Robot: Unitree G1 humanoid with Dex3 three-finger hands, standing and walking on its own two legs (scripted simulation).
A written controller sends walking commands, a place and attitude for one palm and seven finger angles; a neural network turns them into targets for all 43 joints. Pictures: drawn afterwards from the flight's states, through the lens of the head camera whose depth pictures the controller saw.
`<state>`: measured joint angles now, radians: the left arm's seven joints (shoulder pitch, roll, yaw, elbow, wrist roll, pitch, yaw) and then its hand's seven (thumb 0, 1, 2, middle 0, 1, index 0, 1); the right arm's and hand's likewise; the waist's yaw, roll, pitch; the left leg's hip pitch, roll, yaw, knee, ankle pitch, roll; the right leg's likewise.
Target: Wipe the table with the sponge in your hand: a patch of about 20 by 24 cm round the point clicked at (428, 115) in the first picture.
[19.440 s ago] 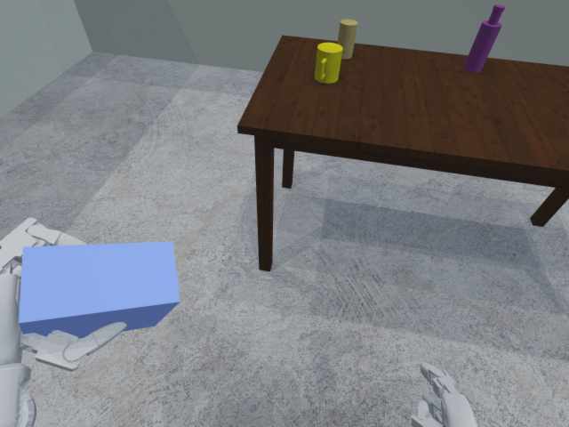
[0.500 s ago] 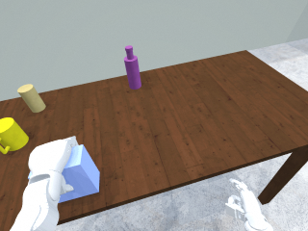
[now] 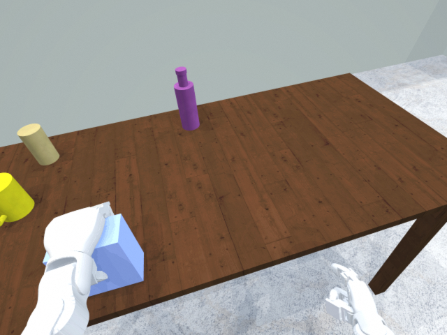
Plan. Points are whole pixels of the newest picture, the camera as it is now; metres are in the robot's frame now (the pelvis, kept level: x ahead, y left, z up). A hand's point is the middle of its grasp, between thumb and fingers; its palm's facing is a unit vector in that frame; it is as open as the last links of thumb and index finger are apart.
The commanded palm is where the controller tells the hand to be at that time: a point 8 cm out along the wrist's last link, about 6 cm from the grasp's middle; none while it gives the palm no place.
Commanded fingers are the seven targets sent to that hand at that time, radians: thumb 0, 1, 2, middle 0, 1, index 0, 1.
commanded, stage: lower the sponge onto the table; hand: left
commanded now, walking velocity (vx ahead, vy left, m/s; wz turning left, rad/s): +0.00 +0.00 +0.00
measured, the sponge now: (105, 263) +0.22 +0.28 +0.00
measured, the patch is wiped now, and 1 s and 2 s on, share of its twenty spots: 0.00 0.15 0.40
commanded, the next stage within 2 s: wipe forward along the first lane in 0.12 s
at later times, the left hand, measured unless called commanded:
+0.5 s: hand (93, 239) +0.24 +0.30 +0.05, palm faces -0.05 -0.08 -1.00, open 10.4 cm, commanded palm +0.22 +0.30 +0.09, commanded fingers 0.00 0.10 1.30 -1.20 -1.60 -1.20 -1.60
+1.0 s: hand (96, 221) +0.28 +0.31 +0.05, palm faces -0.13 -0.03 -0.99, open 10.4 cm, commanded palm +0.27 +0.32 +0.08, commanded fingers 0.00 0.10 1.30 -1.20 -1.60 -1.20 -1.60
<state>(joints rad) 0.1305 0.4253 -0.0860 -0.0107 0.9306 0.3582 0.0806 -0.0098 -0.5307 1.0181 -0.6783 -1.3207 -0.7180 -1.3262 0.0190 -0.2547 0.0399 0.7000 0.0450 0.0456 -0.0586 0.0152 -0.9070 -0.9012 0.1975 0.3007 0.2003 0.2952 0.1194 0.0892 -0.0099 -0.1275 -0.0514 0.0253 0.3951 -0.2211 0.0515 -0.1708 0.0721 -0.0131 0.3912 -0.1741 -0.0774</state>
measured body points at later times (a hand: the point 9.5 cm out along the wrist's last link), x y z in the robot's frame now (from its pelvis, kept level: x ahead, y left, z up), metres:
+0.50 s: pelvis -0.01 +0.00 +0.00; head -0.01 -0.04 +0.45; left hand +0.24 +0.30 +0.10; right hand +0.23 -0.21 -0.10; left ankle +0.00 +0.09 -0.74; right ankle +0.03 -0.07 -0.74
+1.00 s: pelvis -0.02 -0.02 -0.01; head -0.01 -0.06 +0.44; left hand +0.28 +0.31 +0.10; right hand +0.15 -0.27 -0.13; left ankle +0.00 +0.09 -0.74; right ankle +0.03 -0.07 -0.74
